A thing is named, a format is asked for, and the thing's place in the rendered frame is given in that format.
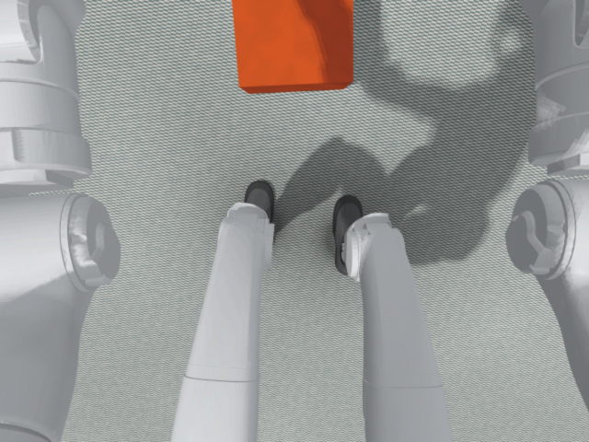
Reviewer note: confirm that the robot left forearm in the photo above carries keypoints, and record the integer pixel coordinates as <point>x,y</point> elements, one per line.
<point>41,143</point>

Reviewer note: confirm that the robot right shin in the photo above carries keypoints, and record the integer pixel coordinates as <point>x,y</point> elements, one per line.
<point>371,218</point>

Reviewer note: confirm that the carton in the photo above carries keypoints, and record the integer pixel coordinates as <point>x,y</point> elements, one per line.
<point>293,45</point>

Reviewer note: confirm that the robot left foot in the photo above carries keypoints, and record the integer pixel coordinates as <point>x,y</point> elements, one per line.
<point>260,193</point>

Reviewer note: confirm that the robot right forearm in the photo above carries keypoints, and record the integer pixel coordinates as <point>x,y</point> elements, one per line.
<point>560,139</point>

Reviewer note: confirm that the robot right upper arm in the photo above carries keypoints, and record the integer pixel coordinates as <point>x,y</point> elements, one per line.
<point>548,237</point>

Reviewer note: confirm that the robot left upper arm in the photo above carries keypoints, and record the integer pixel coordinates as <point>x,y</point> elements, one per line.
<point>55,251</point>

